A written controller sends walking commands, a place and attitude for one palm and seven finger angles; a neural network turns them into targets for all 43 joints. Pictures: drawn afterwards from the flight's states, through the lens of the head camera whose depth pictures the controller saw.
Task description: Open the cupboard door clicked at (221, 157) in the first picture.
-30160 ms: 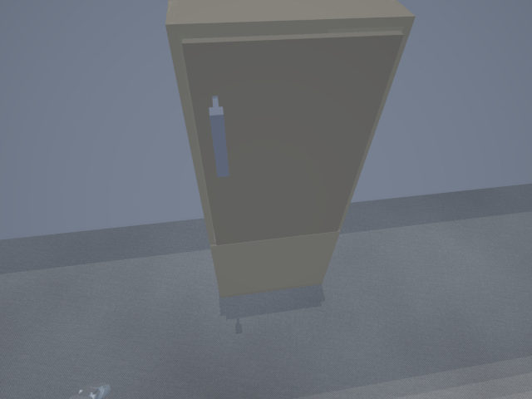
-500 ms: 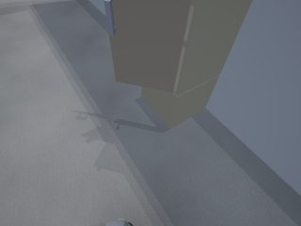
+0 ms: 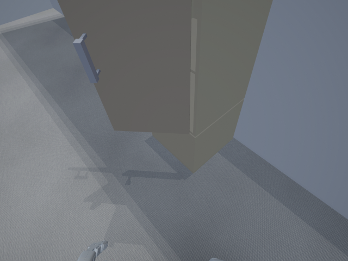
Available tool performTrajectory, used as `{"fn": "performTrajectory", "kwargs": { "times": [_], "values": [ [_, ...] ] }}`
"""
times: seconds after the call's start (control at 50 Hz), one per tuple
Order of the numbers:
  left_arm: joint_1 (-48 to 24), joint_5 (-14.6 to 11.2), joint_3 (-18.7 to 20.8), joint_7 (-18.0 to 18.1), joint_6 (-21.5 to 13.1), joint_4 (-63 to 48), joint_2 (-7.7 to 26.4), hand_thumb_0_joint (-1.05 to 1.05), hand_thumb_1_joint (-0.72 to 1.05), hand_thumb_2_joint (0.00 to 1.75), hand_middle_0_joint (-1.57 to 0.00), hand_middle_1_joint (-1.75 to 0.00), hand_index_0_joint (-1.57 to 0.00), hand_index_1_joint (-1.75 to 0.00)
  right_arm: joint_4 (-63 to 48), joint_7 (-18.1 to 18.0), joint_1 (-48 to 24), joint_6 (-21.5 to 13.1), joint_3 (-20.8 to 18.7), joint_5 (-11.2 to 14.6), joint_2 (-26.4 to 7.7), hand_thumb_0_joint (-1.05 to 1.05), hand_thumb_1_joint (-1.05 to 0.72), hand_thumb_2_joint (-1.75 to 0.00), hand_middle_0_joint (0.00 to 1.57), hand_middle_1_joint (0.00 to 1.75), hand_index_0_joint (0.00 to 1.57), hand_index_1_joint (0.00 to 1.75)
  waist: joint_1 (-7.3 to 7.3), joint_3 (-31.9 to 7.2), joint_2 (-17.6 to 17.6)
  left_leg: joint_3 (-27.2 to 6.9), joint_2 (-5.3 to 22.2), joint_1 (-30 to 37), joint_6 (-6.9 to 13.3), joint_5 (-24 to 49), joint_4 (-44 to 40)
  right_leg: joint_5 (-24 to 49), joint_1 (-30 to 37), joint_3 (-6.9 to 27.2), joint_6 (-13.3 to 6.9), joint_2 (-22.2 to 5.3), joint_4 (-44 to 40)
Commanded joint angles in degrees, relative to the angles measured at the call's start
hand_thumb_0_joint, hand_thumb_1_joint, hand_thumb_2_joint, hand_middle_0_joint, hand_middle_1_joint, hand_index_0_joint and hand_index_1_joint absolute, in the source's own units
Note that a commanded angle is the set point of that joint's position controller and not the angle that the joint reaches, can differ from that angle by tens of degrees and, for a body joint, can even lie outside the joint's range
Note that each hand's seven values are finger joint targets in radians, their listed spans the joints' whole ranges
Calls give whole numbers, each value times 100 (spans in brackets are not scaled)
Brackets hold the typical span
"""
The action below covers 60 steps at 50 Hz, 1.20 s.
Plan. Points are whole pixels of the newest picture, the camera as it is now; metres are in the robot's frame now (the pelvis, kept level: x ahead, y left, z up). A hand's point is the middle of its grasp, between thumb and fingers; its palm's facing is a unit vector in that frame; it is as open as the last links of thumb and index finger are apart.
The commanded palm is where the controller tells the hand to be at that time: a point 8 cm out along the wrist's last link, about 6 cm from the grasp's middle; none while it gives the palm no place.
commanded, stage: take the last steps up to it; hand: left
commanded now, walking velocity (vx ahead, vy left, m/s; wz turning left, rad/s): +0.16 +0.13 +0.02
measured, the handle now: (89, 58) +0.69 +0.30 +0.09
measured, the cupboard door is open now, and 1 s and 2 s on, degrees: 43 43 43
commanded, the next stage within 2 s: come to a stop and stand still in 0.04 s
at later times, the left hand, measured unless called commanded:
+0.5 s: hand out of the picture +0.10 +0.24 -0.18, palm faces +0.07 -0.98 -0.19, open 7.4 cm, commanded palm none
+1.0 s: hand out of the picture +0.10 +0.19 -0.15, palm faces -0.02 -0.98 -0.22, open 7.4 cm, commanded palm none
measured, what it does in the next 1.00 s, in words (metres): steps on the spot: left foot, then right foot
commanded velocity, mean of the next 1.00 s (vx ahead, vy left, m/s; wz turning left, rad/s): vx -0.10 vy -0.05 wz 0.00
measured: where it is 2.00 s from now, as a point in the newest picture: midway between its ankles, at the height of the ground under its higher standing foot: outside the picture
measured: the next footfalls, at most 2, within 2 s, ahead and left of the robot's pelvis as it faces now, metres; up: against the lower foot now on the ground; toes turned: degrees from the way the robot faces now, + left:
left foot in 0.38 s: +0.21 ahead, +0.17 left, +0.00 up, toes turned +4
right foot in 0.84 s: +0.06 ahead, -0.11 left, +0.00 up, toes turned -4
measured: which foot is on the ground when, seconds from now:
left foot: up 0.00-0.36, down 0.38-0.82, up 0.84-1.00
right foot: down 0.00-0.38, up 0.40-0.82, down 0.84-1.00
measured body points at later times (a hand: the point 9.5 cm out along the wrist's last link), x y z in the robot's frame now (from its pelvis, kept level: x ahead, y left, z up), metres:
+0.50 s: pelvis +0.11 +0.06 +0.01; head +0.15 +0.09 +0.45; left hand +0.10 +0.30 -0.17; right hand +0.22 -0.17 -0.13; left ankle +0.17 +0.16 -0.72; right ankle +0.04 -0.07 -0.66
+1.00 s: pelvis +0.06 +0.01 +0.02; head +0.07 +0.00 +0.46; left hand +0.10 +0.24 -0.14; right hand +0.04 -0.24 -0.14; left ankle +0.08 +0.14 -0.70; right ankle +0.02 -0.11 -0.72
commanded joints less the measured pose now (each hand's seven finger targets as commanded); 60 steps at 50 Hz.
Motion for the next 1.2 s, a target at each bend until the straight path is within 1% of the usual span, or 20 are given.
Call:
{"fn": "performTrajectory", "kwargs": {
  "times": [0.0, 0.02, 0.08, 0.24, 0.3, 0.32, 0.36, 0.4, 0.44, 0.5, 0.54, 0.68, 0.76, 0.78, 0.8, 0.82, 0.9, 0.98, 1.04, 1.18],
  "values": [
    [1692, -141, 264, 220, -66, 252, 1157, 0, 90, 90, -20, -30, -20, -30, -548, -22, -396, -131, -136, 22, -591, 0, -90, -90, 20, 30, 20, 30, 649, -511, -1044, -1082, 409, -3044, -159, -14, 3469, 1938, 2516, 2935, -867, -2313, -2052],
    [1323, -160, 175, 236, -47, 176, 896, 0, 90, 90, -20, -30, -20, -30, -533, -15, -548, -71, -137, 25, -437, 0, -90, -90, 20, 30, 20, 30, 452, -179, -564, -1076, 557, -2858, -221, 383, 3299, 2049, 1879, 2274, -662, -2078, -2166],
    [1118, -142, 32, 198, -166, 228, 573, 0, 90, 90, -20, -30, -20, -30, -355, 44, -119, 79, -63, -3, -116, 0, -90, -90, 20, 30, 20, 30, 113, -345, -920, -868, 632, -2310, -392, 1030, 2573, 2945, 1414, 845, -308, -1456, -2242],
    [1086, -67, 74, 285, 12, 396, 924, 0, 90, 90, -20, -30, -20, -30, -559, 21, -738, 203, -43, 75, -173, 0, -90, -90, 20, 30, 20, 30, 206, -499, -1143, -456, 221, -1744, -506, 1113, 465, 4549, 1727, 375, -351, -1218, -1464],
    [1075, -87, 68, 325, 182, 452, 993, 0, 90, 90, -20, -30, -20, -30, -580, -18, -760, 214, -113, 58, -381, 0, -90, -90, 20, 30, 20, 30, 85, -355, -1311, -449, 145, -926, -419, 2020, -701, 3291, 1292, 358, -102, -1005, -965],
    [1125, -91, 42, 331, 236, 425, 921, 0, 90, 90, -20, -30, -20, -30, -566, -27, -642, 192, -161, 50, -553, 0, -90, -90, 20, 30, 20, 30, 54, -460, -833, -623, 442, -367, -330, 3133, -979, 2273, 929, 278, 69, -824, -628],
    [1572, -196, -57, 379, 352, 342, 456, 0, 90, 90, -20, -30, -20, -30, -623, -136, -355, 157, -281, 11, -1243, 0, -90, -90, 20, 30, 20, 30, 23, -953, 1155, -2331, 2265, 290, 753, 6884, -1116, -1959, 235, 86, 542, -11, 789],
    [1519, -158, -35, 403, 474, 267, 468, 0, 90, 90, -20, -30, -20, -30, -737, -254, -554, 212, -279, -13, -1303, 0, -90, -90, 20, 30, 20, 30, 16, -748, 837, -2083, 2427, -525, 1127, 6115, -1352, -2491, 253, 638, 455, 187, 2552],
    [1391, -109, 79, 374, 576, 349, 677, 0, 90, 90, -20, -30, -20, -30, -845, -331, -837, 225, -257, -21, -1179, 0, -90, -90, 20, 30, 20, 30, 39, -646, 1361, -2060, 2337, -811, 1029, 5732, -1452, -2103, -164, 1028, 481, 174, 3277],
    [1329, -127, 183, 273, 652, 215, 761, 0, 90, 90, -20, -30, -20, -30, -1005, -380, -1201, 236, -264, -29, -1141, 0, -90, -90, 20, 30, 20, 30, 153, -803, 639, -1816, 2160, -713, 977, 4519, -1464, -1442, -444, 1101, 587, 209, 3596],
    [1272, -114, 185, 210, 673, 130, 737, 0, 90, 90, -20, -30, -20, -30, -1044, -380, -1219, 206, -309, -31, -1199, 0, -90, -90, 20, 30, 20, 30, 136, -1002, 379, -1879, 2174, -502, 947, 3876, -1577, -1292, -516, 1056, 640, 195, 3299],
    [1062, -67, 103, 112, 667, -60, 592, 0, 90, 90, -20, -30, -20, -30, -971, -228, -1152, 247, -396, -83, -1304, 0, -90, -90, 20, 30, 20, 30, 20, -753, 1142, -1842, 1923, -908, 669, 1095, -2161, -1437, 256, 495, 520, 174, 1141],
    [1775, -106, 108, 117, 595, 211, 649, 0, 90, 90, -20, -30, -20, -30, -950, -137, -1216, 338, -459, -75, -1315, 0, -90, -90, 20, 30, 20, 30, 308, -655, 794, -1427, 1363, -1716, 187, 69, -2142, -587, 1750, 59, 332, 420, -985],
    [1949, -62, 143, 155, 567, 250, 850, 0, 90, 90, -20, -30, -20, -30, -968, -119, -1204, 365, -433, -30, -1073, 0, -90, -90, 20, 30, 20, 30, 375, -528, 165, -1151, 966, -2064, -30, -146, -1564, -608, 1946, 505, 213, 79, -1732],
    [1787, 10, 199, 200, 526, 165, 1267, 0, 90, 90, -20, -30, -20, -30, -1047, -93, -1176, 405, -368, 29, -649, 0, -90, -90, 20, 30, 20, 30, 309, -296, -1307, -636, 309, -2451, -348, -161, -392, -1861, 1458, 2064, -234, -1029, -2600],
    [1113, 2, 179, 237, 493, -50, 1434, 0, 90, 90, -20, -30, -20, -30, -1155, -27, -1415, 412, -296, 15, -536, 0, -90, -90, 20, 30, 20, 30, 301, 62, -1660, -687, 232, -2257, -338, -155, 556, -2432, 370, 2521, -591, -1749, -3075],
    [334, -83, -22, 249, 294, -51, 977, 0, 90, 90, -20, -30, -20, -30, -763, 9, -940, 394, -248, -5, -508, 0, -90, -90, 20, 30, 20, 30, -77, 87, -1305, -845, 284, -1789, -267, 503, 1329, 221, 441, 1292, -433, -948, -2320],
    [787, -132, -83, 263, 216, 329, 898, 0, 90, 90, -20, -30, -20, -30, -481, -57, -637, 228, -123, 30, -361, 0, -90, -90, 20, 30, 20, 30, 5, -234, -791, -724, 239, -771, -319, 1418, -963, 1754, 1112, 1013, -185, -753, -1335],
    [1163, -227, -158, 271, 238, 515, 575, 0, 90, 90, -20, -30, -20, -30, -331, -194, -584, 64, -88, 8, -738, 0, -90, -90, 20, 30, 20, 30, 212, -516, 366, -1562, 1080, -343, 91, 3452, -1208, 754, 1197, 841, 267, -239, -1266],
    [1055, -189, -157, 244, 271, 797, 567, 0, 90, 90, -20, -30, -20, -30, -83, -206, -604, 145, 0, 17, -436, 0, -90, -90, 20, 30, 20, 30, 159, 81, 92, -1242, 682, -721, -105, 1755, -1547, 88, 1200, 993, 181, -252, -1847]
  ]
}}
